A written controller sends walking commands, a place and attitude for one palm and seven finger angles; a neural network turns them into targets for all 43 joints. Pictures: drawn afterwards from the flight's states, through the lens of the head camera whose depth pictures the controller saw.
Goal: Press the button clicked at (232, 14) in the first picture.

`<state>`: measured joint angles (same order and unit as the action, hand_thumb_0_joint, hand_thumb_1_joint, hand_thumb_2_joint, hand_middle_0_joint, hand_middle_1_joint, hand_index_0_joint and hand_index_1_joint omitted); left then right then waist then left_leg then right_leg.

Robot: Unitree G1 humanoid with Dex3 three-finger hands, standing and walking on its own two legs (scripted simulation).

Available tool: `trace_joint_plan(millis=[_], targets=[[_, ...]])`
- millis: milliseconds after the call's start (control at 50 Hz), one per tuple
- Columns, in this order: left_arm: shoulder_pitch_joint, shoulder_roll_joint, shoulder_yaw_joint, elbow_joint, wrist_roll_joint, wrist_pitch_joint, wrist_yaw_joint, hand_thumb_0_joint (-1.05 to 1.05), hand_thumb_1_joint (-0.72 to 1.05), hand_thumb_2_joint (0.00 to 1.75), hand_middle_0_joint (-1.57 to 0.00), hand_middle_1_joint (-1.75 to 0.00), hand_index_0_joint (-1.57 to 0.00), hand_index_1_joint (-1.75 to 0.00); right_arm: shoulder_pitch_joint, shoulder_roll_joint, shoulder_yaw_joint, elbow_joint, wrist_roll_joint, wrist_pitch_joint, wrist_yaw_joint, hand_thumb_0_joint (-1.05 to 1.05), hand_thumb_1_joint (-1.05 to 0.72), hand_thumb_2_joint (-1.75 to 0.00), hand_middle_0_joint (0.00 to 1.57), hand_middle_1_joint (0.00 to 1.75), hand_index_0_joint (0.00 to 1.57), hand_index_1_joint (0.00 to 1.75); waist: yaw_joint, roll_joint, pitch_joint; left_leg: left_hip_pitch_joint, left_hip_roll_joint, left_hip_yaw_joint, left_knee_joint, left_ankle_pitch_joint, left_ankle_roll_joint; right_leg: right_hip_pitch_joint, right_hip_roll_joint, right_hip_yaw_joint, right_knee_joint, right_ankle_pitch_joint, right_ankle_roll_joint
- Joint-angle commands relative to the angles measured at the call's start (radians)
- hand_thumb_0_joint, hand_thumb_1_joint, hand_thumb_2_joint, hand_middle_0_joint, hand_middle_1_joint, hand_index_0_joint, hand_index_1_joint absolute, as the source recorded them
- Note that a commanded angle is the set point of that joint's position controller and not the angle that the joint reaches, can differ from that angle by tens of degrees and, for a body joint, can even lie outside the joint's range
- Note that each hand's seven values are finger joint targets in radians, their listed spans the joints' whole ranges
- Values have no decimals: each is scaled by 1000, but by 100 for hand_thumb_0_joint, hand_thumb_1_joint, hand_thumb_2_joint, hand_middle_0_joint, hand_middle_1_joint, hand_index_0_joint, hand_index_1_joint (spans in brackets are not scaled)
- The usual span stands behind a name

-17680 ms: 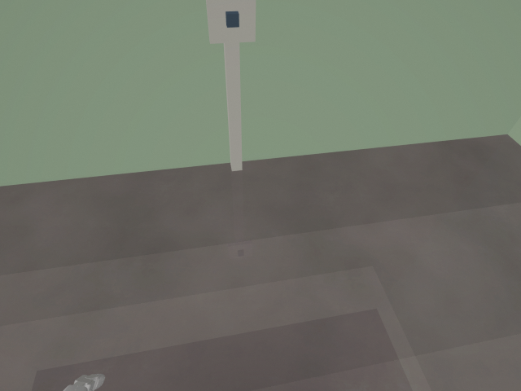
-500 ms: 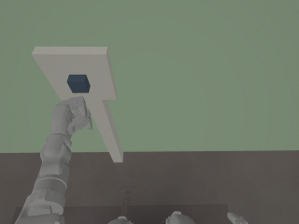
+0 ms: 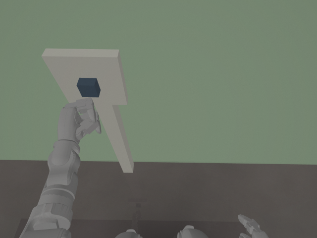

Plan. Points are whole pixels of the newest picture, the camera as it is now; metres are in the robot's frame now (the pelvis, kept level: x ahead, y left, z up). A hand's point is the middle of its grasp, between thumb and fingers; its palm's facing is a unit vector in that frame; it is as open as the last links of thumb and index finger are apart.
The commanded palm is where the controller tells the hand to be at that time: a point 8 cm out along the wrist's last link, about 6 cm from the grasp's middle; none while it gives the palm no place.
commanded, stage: aim a knuckle at the button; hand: left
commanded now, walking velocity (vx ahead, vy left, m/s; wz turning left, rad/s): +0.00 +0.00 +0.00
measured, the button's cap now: (89, 86) +0.48 +0.20 +0.09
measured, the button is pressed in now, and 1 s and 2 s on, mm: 0 0 13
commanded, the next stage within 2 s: press the button with the knuckle in 0.60 s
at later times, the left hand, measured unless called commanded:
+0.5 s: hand (94, 125) +0.38 +0.18 +0.05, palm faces +0.01 -1.00 -0.03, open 3.1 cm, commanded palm +0.35 +0.23 +0.06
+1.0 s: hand (96, 116) +0.40 +0.17 +0.06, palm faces +0.02 -1.00 -0.03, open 3.1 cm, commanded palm +0.38 +0.22 +0.06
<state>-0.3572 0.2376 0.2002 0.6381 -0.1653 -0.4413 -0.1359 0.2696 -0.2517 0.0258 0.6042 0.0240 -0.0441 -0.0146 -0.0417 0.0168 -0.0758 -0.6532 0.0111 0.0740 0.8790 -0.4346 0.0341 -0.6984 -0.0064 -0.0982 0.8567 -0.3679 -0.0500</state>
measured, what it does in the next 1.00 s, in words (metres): stands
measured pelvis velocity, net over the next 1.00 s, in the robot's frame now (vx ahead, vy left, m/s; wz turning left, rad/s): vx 0.00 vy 0.00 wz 0.00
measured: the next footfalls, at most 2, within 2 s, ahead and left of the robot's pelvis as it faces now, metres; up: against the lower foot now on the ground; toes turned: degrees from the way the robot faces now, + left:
none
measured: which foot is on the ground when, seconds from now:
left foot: down 0.00-1.00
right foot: down 0.00-1.00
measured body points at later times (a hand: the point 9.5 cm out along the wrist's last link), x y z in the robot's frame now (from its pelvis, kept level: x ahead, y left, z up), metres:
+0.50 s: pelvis +0.01 +0.00 +0.00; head +0.08 -0.01 +0.45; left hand +0.38 +0.23 +0.05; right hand +0.11 -0.26 -0.11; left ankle +0.00 +0.10 -0.69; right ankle +0.03 -0.09 -0.69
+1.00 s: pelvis +0.00 +0.00 +0.00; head +0.08 +0.00 +0.44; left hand +0.40 +0.23 +0.06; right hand +0.11 -0.25 -0.12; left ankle +0.00 +0.10 -0.69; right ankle +0.03 -0.09 -0.69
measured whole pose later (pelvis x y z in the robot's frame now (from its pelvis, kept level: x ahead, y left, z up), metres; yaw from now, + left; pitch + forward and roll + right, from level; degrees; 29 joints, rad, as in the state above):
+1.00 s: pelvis +0.00 +0.00 +0.00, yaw +0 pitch +13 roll -1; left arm -0.44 0.26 0.22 0.73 -0.17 -0.42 -0.16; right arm 0.28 -0.25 0.03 0.62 0.02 -0.03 -0.02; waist -0.05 0.01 -0.07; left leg -0.68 0.01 0.07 0.89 -0.44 0.04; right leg -0.71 -0.01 -0.10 0.86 -0.37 -0.05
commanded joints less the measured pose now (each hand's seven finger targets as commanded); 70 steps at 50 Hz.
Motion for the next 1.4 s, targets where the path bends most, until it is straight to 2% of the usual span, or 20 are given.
trace_joint_plan(millis=[0, 80, 160, 200, 240, 340, 420, 500, 520, 540, 600, 660, 780, 800, 980, 1060, 1160, 1280, 1320, 1380], targets=[[-279, 140, 18, -71, -14, -12, -29, 0, 90, 90, -130, -150, -130, -150, 39, -148, -52, -106, 8, -30, -9, 0, -90, -90, 20, 30, 20, 30, -31, -82, -243, 49, -10, -86, -136, 195, -13, 222, 4, 83, -117, 216, 30], [-302, 194, 64, -80, -26, 6, -53, 0, 90, 90, -130, -150, -130, -150, 39, -151, -51, -120, 8, -20, -16, 0, -90, -90, 20, 30, 20, 30, -11, -35, -274, 37, -21, -70, -129, 185, -12, 253, -5, 104, -123, 214, 29], [-367, 220, 84, -244, -34, -67, -41, 0, 90, 90, -130, -150, -130, -150, 38, -134, -52, -125, 0, -31, -18, 0, -90, -90, 20, 30, 20, 30, 2, 47, -415, 116, -17, -73, -115, 283, -13, 312, -2, 110, -91, 312, 25], [-382, 217, 71, -290, -31, -94, -30, 0, 90, 90, -130, -150, -130, -150, 43, -131, -53, -115, -3, -38, -18, 0, -90, -90, 20, 30, 20, 30, -9, 57, -444, 149, -10, -82, -110, 326, -15, 306, 3, 103, -78, 338, 25], [-329, 245, 103, -245, -30, -90, -25, 0, 90, 90, -130, -150, -130, -150, 46, -136, -54, -103, -3, -39, -19, 0, -90, -90, 20, 30, 20, 30, -6, 24, -412, 119, -10, -81, -117, 308, -15, 318, 2, 106, -87, 334, 29], [-246, 179, 55, -86, -33, -10, -65, 0, 90, 90, -130, -150, -130, -150, 46, -147, -53, -100, 9, -27, -16, 0, -90, -90, 20, 30, 20, 30, -21, -44, -264, 43, -14, -73, -136, 222, -13, 263, -3, 98, -120, 264, 34], [-254, 186, 65, -126, -50, -1, -84, 0, 90, 90, -130, -150, -130, -150, 44, -148, -55, -118, 10, -23, -16, 0, -90, -90, 20, 30, 20, 30, -15, -28, -306, 60, -16, -71, -128, 241, -11, 278, -5, 102, -119, 278, 30], [-344, 218, 84, -272, -53, -66, -59, 0, 90, 90, -130, -150, -130, -150, 38, -137, -57, -121, 2, -35, -20, 0, -90, -90, 20, 30, 20, 30, -13, 24, -394, 115, -13, -74, -114, 289, -11, 300, -1, 107, -95, 317, 29], [-322, 245, 108, -289, -45, -78, -48, 0, 90, 90, -130, -150, -130, -150, 42, -137, -58, -118, 0, -36, -19, 0, -90, -90, 20, 30, 20, 30, 2, 48, -419, 133, -11, -80, -118, 312, -14, 313, 1, 106, -88, 329, 26], [-294, 230, 99, -276, -41, -81, -43, 0, 90, 90, -130, -150, -130, -150, 39, -132, -56, -118, 0, -37, -19, 0, -90, -90, 20, 30, 20, 30, 1, 62, -411, 142, -11, -78, -118, 323, -15, 308, 1, 104, -87, 337, 26], [-314, 183, 48, -217, -31, -66, -38, 0, 90, 90, -130, -150, -130, -150, 40, -135, -53, -102, 3, -38, -18, 0, -90, -90, 20, 30, 20, 30, -32, 0, -339, 112, -6, -87, -122, 278, -13, 257, 5, 95, -98, 290, 31], [-285, 175, 42, -137, -26, -27, -50, 0, 90, 90, -130, -150, -130, -150, 40, -146, -54, -100, 7, -31, -17, 0, -90, -90, 20, 30, 20, 30, -26, 2, -287, 86, -10, -87, -132, 239, -17, 229, 1, 86, -104, 251, 29], [-345, 196, 62, -191, -38, -20, -52, 0, 90, 90, -130, -150, -130, -150, 39, -143, -53, -115, 5, -26, -19, 0, -90, -90, 20, 30, 20, 30, -13, 25, -361, 121, -9, -89, -126, 289, -20, 259, 1, 86, -93, 289, 25], [-384, 185, 44, -191, -36, -27, -45, 0, 90, 90, -130, -150, -130, -150, 43, -142, -51, -109, 4, -27, -20, 0, -90, -90, 20, 30, 20, 30, -31, 0, -345, 121, -6, -94, -122, 289, -18, 240, 3, 84, -93, 286, 26], [-444, 202, 55, -77, -2, -39, -23, 0, 90, 90, -130, -150, -130, -150, 67, -147, -54, -81, -3, -18, -13, 0, -90, -90, 20, 30, 20, 30, -34, 27, -354, 113, -6, -100, -111, 290, -25, 202, 4, 79, -76, 269, 24], [-468, 221, 77, -38, -7, -23, -28, 0, 90, 90, -130, -150, -130, -150, 76, -151, -55, -87, -1, -7, -14, 0, -90, -90, 20, 30, 20, 30, -33, -9, -362, 87, -10, -95, -114, 271, -20, 225, 5, 84, -82, 268, 25], [-515, 232, 89, -51, -8, -51, -22, 0, 90, 90, -130, -150, -130, -150, 93, -149, -57, -78, -4, -3, -14, 0, -90, -90, 20, 30, 20, 30, -33, 16, -401, 116, -5, -96, -105, 323, -22, 228, 9, 86, -72, 304, 24], [-585, 232, 81, 14, 8, -65, -21, 0, 90, 90, -130, -150, -130, -150, 107, -152, -58, -62, -6, 6, -11, 0, -90, -90, 20, 30, 20, 30, -51, 33, -366, 101, -6, -97, -101, 284, -21, 182, 10, 86, -73, 264, 23], [-651, 214, 62, 36, 8, -66, -20, 0, 90, 90, -130, -150, -130, -150, 113, -152, -58, -52, -7, 9, -13, 0, -90, -90, 20, 30, 20, 30, -74, 27, -370, 111, -4, -102, -95, 267, -18, 153, 12, 84, -75, 242, 27], [-719, 289, 114, 88, 11, -75, -16, 0, 90, 90, -130, -150, -130, -150, 121, -161, -56, -39, -8, 11, -21, 0, -90, -90, 20, 30, 20, 30, -78, -8, -363, 60, -10, -101, -94, 200, -11, 171, 9, 97, -85, 200, 30]])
